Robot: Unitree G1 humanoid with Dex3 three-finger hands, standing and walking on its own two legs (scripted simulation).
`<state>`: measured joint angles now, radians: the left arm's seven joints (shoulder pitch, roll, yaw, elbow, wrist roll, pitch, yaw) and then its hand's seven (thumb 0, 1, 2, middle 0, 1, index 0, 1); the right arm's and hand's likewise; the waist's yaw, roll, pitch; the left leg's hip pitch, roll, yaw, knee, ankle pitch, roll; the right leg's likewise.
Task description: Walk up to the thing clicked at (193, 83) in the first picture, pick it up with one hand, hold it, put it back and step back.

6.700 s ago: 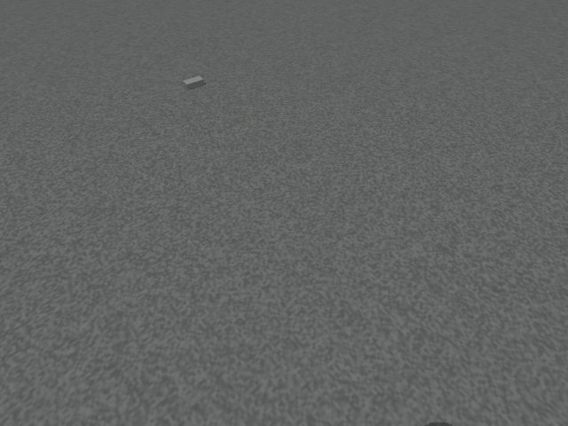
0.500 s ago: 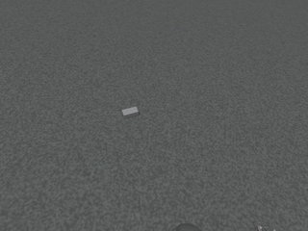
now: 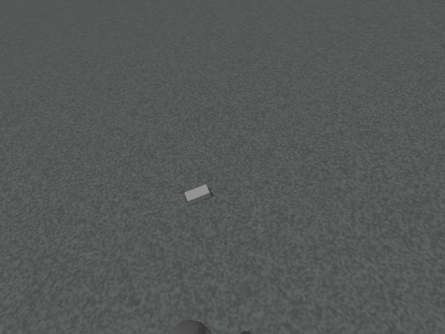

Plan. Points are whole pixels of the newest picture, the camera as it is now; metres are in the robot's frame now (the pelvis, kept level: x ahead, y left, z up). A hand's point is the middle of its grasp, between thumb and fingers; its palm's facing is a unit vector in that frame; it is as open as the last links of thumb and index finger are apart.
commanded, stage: walk up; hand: left
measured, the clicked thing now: (197, 194) +0.92 +0.25 -0.75
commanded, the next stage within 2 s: none
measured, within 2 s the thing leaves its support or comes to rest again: neither
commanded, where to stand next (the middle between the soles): +0.46 +0.03 m, yaw +1 degrees
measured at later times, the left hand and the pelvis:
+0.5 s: hand (89, 309) +0.20 +0.33 -0.16, palm faces -0.01 -0.94 -0.33, open 7.4 cm; pelvis +0.16 +0.05 +0.00, yaw +3 degrees
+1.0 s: hand (117, 243) +0.34 +0.29 -0.12, palm faces +0.01 -0.90 -0.43, open 7.4 cm; pelvis +0.30 +0.01 +0.00, yaw +1 degrees
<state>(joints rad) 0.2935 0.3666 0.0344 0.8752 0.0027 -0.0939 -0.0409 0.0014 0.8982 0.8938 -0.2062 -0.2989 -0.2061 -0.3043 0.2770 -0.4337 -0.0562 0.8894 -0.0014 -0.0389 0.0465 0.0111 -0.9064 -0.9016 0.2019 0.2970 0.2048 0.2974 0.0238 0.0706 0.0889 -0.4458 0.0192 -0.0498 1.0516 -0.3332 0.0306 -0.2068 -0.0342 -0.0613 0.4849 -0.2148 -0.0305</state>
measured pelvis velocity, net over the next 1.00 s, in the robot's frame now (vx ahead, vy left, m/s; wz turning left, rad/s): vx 0.30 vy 0.01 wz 0.02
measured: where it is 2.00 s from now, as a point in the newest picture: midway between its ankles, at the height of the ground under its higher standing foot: (234, 293)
